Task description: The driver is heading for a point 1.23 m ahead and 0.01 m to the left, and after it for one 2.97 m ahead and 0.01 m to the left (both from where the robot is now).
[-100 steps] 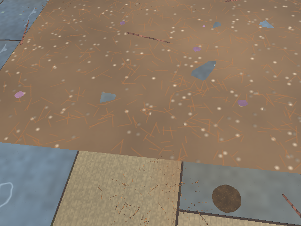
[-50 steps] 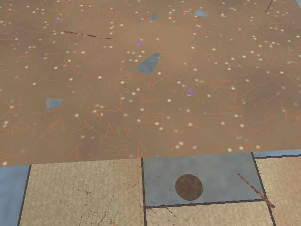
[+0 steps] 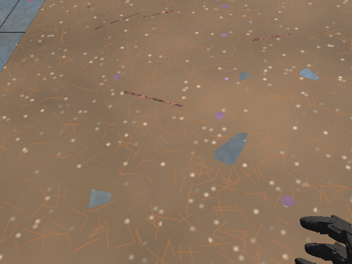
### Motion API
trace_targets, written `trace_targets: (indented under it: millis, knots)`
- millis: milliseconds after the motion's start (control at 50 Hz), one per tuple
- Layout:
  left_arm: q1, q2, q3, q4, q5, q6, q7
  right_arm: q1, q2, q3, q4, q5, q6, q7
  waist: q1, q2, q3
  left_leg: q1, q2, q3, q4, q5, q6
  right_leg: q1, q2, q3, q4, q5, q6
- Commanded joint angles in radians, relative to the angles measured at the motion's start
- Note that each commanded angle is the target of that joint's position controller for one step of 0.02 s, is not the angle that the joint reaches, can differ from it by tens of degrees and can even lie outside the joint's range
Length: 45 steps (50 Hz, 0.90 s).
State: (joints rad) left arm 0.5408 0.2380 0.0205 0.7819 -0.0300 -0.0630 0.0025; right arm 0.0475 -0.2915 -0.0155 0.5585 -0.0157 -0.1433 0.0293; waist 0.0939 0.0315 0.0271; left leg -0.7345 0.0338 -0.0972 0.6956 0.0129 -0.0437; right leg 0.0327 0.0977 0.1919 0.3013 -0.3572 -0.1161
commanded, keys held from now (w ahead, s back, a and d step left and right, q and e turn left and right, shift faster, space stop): w+e+shift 0.20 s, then w+shift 0.14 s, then w+q+shift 0.66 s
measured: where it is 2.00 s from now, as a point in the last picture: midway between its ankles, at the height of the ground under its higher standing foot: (209, 52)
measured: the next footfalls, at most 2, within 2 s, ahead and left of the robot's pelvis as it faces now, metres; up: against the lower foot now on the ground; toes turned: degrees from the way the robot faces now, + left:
left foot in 0.14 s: +0.35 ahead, +0.13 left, +0.00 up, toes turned -14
right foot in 0.56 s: +0.66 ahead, -0.30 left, +0.00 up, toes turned -16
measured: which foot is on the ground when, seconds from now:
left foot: up 0.00-0.12, down 0.14-0.56, up 0.58-1.00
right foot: down 0.00-0.12, up 0.14-0.54, down 0.56-1.00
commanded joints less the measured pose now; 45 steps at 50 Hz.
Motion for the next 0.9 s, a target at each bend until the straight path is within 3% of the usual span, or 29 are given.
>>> trace_targets:
  millis: [20, 60, 100, 120, 140, 160, 180, 200, 220, 240, 260, 300, 360, 420, 460, 500, 520, 540, 560, 580, 600, 620, 640, 660, 680, 720, 780, 820, 900]
  knots:
    - [-0.044, 0.190, 0.056, -0.044, -0.017, -0.023, 0.016, -0.196, -0.063, -0.022, -0.120, 0.022, -0.026, 0.003, -0.016, -0.124, 0.083, 0.316, -0.089, 0.061, -0.171, 0.165, 0.002, -0.323, -0.166, 0.181, -0.148, 0.340, -0.087]
    - [-0.040, 0.185, 0.057, -0.023, -0.021, -0.019, 0.022, -0.197, -0.108, -0.043, -0.121, 0.040, -0.023, -0.004, -0.036, -0.146, 0.060, 0.369, -0.086, 0.036, -0.230, 0.128, 0.016, -0.207, -0.186, 0.201, -0.087, 0.469, -0.056]
    - [-0.058, 0.212, 0.068, -0.020, -0.002, -0.004, 0.021, -0.060, -0.171, -0.078, -0.106, 0.048, -0.020, -0.020, -0.126, -0.188, -0.057, 0.549, -0.110, 0.068, -0.217, -0.003, 0.046, -0.123, -0.173, 0.196, 0.134, 0.864, -0.015]
    - [-0.128, 0.231, 0.071, -0.045, 0.024, 0.007, 0.015, 0.155, -0.191, -0.093, -0.069, 0.058, -0.008, -0.036, -0.253, -0.214, -0.187, 0.795, -0.042, 0.032, -0.167, -0.042, 0.080, -0.203, -0.154, 0.184, 0.375, 0.925, 0.014]
    - [-0.166, 0.155, 0.046, -0.090, 0.066, 0.005, 0.011, 0.440, -0.232, -0.105, -0.023, 0.053, 0.014, -0.054, -0.349, -0.143, -0.403, 1.153, 0.129, -0.120, -0.051, -0.268, 0.126, -0.375, -0.111, 0.152, 0.699, 0.693, 0.023]
    - [0.062, -0.011, -0.005, -0.113, -0.002, -0.005, -0.001, 0.443, -0.283, -0.105, 0.026, 0.019, 0.011, -0.029, -0.179, 0.405, -0.613, 1.468, 0.433, -0.726, -0.238, -0.621, 0.314, -0.720, 0.006, 0.078, 1.079, -0.193, 0.063]
    - [-0.015, 0.105, 0.007, -0.100, -0.045, 0.002, 0.009, 0.427, -0.168, -0.096, 0.005, 0.018, 0.015, -0.025, -0.235, 0.332, -0.514, 1.379, 0.380, -0.786, -0.351, -0.844, 0.269, -0.822, -0.084, 0.026, 1.161, -0.125, 0.064]
    - [-0.165, 0.183, 0.028, -0.124, -0.037, 0.003, 0.010, 0.360, -0.118, -0.086, 0.010, 0.026, 0.023, -0.036, -0.260, 0.216, -0.307, 1.214, 0.329, -0.576, -0.369, -0.713, 0.215, -0.873, -0.127, -0.023, 1.129, -0.042, 0.057]
    - [-0.249, 0.175, 0.026, -0.141, -0.012, 0.001, 0.008, 0.330, -0.116, -0.083, 0.038, 0.013, 0.031, -0.035, -0.244, 0.042, -0.180, 1.037, 0.289, -0.450, -0.387, -0.493, 0.202, -0.841, -0.160, -0.053, 1.097, -0.003, 0.057]
    - [-0.317, 0.148, 0.024, -0.164, 0.010, -0.004, 0.000, 0.316, -0.107, -0.080, 0.064, -0.005, 0.034, -0.031, -0.218, -0.017, -0.081, 0.884, 0.254, -0.354, -0.416, -0.350, 0.210, -0.806, -0.185, -0.067, 1.060, 0.014, 0.052]
    - [-0.298, 0.112, 0.020, -0.174, -0.003, 0.001, -0.010, 0.288, -0.086, -0.071, 0.083, -0.019, 0.029, -0.031, -0.163, 0.017, -0.041, 0.775, 0.240, -0.300, -0.444, -0.306, 0.224, -0.757, -0.214, -0.053, 1.042, 0.020, 0.050]
    - [-0.286, 0.060, 0.006, -0.180, -0.025, 0.021, -0.015, 0.251, -0.033, -0.056, 0.115, 0.007, 0.023, -0.018, -0.109, 0.043, 0.013, 0.668, 0.229, -0.213, -0.501, -0.292, 0.241, -0.744, -0.238, -0.050, 0.989, -0.028, 0.049]
    - [-0.369, 0.043, -0.017, -0.220, -0.001, 0.023, -0.023, 0.224, -0.093, -0.068, 0.145, 0.035, 0.012, -0.015, -0.066, 0.013, 0.129, 0.551, 0.258, -0.123, -0.596, -0.221, 0.260, -0.806, -0.267, -0.030, 0.823, 0.059, 0.068]
    - [-0.480, 0.085, -0.022, -0.244, 0.026, -0.011, -0.053, 0.244, -0.163, -0.084, 0.156, 0.045, 0.010, -0.021, -0.072, -0.053, 0.160, 0.449, 0.167, 0.012, -0.672, -0.169, 0.238, -0.634, -0.238, -0.135, 0.530, 0.327, 0.077]
    - [-0.549, 0.108, -0.016, -0.257, 0.021, -0.031, -0.069, 0.307, -0.210, -0.094, 0.170, 0.053, 0.010, -0.019, -0.092, -0.064, 0.161, 0.456, 0.186, 0.020, -0.699, -0.119, 0.233, -0.496, -0.193, -0.161, 0.412, 0.407, 0.086]
    - [-0.528, 0.165, 0.012, -0.255, 0.013, -0.038, -0.067, 0.349, -0.243, -0.094, 0.186, 0.046, 0.027, -0.021, -0.063, -0.026, 0.101, 0.603, 0.212, 0.025, -0.592, 0.127, 0.206, -0.426, -0.149, -0.171, 0.344, 0.357, 0.081]
    - [-0.441, 0.206, 0.036, -0.240, 0.010, -0.035, -0.057, 0.368, -0.256, -0.091, 0.197, 0.035, 0.040, -0.020, -0.005, 0.006, 0.013, 0.646, 0.201, 0.042, -0.443, 0.320, 0.184, -0.302, -0.111, -0.192, 0.338, 0.291, 0.067]
    - [-0.273, 0.241, 0.064, -0.205, 0.007, -0.024, -0.042, 0.374, -0.259, -0.084, 0.207, 0.025, 0.051, -0.024, 0.103, 0.042, -0.093, 0.570, 0.164, 0.073, -0.203, 0.438, 0.150, -0.062, -0.076, -0.230, 0.352, 0.213, 0.061]
    - [-0.069, 0.291, 0.089, -0.166, 0.010, -0.008, -0.018, 0.372, -0.202, -0.060, 0.196, 0.006, 0.047, -0.027, 0.205, 0.045, -0.217, 0.337, 0.125, 0.061, 0.117, 0.296, 0.100, 0.266, -0.182, -0.137, 0.440, 0.166, 0.057]
    - [-0.023, 0.418, 0.103, -0.146, 0.054, -0.016, -0.010, 0.531, 0.015, -0.007, 0.158, 0.028, 0.032, -0.030, 0.061, -0.345, -0.392, 0.108, -0.038, 0.015, 0.569, -0.497, 0.064, 0.441, -0.465, 0.391, 0.226, -0.243, -0.036]
    - [-0.014, 0.353, 0.090, -0.149, 0.050, -0.022, -0.022, 0.539, -0.027, -0.007, 0.157, 0.085, 0.021, -0.031, 0.063, -0.370, -0.491, 0.049, -0.027, -0.085, 0.740, -0.483, 0.080, 0.409, -0.505, 0.707, -0.013, -0.533, -0.071]
    - [-0.082, 0.273, 0.071, -0.135, 0.037, -0.029, -0.027, 0.407, -0.085, -0.029, 0.132, 0.115, 0.026, -0.039, 0.058, -0.262, -0.282, -0.081, 0.005, -0.050, 0.812, -0.412, 0.074, 0.299, -0.496, 0.620, -0.054, -0.501, -0.055]
    - [-0.138, 0.233, 0.063, -0.121, 0.034, -0.033, -0.030, 0.334, -0.085, -0.028, 0.116, 0.101, 0.031, -0.045, 0.035, -0.179, -0.164, -0.110, 0.053, -0.021, 0.792, -0.343, 0.073, 0.172, -0.483, 0.454, -0.033, -0.309, -0.049]
    - [-0.196, 0.189, 0.057, -0.108, 0.047, -0.039, -0.033, 0.289, -0.084, -0.032, 0.117, 0.068, 0.043, -0.047, -0.004, -0.114, -0.096, -0.058, 0.097, -0.014, 0.733, -0.289, 0.078, 0.030, -0.443, 0.299, -0.020, -0.131, -0.034]
    - [-0.239, 0.147, 0.050, -0.099, 0.065, -0.047, -0.031, 0.324, -0.072, -0.038, 0.125, 0.064, 0.061, -0.037, -0.060, -0.159, -0.090, 0.017, 0.133, -0.035, 0.694, -0.247, 0.080, -0.064, -0.423, 0.196, -0.023, -0.024, -0.034]
    - [-0.296, 0.086, 0.043, -0.077, 0.050, -0.058, -0.027, 0.320, -0.045, -0.043, 0.132, 0.075, 0.104, -0.023, -0.100, -0.161, -0.039, 0.069, 0.161, -0.033, 0.634, -0.256, 0.083, -0.144, -0.395, 0.020, -0.078, 0.096, -0.025]
    - [-0.320, 0.102, 0.053, -0.052, 0.041, -0.066, -0.012, 0.227, -0.009, -0.034, 0.098, 0.055, 0.133, -0.016, -0.115, -0.090, 0.079, -0.017, 0.172, -0.019, 0.557, -0.187, 0.080, -0.181, -0.386, -0.175, -0.140, 0.276, -0.012]
    - [-0.331, 0.126, 0.058, -0.053, 0.050, -0.065, 0.000, 0.184, -0.013, -0.031, 0.078, 0.053, 0.128, -0.003, -0.124, -0.064, 0.115, -0.030, 0.151, 0.022, 0.441, -0.061, 0.084, -0.182, -0.347, -0.292, -0.175, 0.312, -0.004]
    - [-0.285, 0.216, 0.077, -0.042, 0.040, -0.057, 0.012, 0.039, -0.037, -0.028, 0.037, 0.049, 0.113, 0.039, -0.087, 0.007, 0.161, 0.058, 0.097, 0.160, 0.146, 0.119, 0.131, -0.101, -0.320, -0.450, -0.213, 0.455, 0.036]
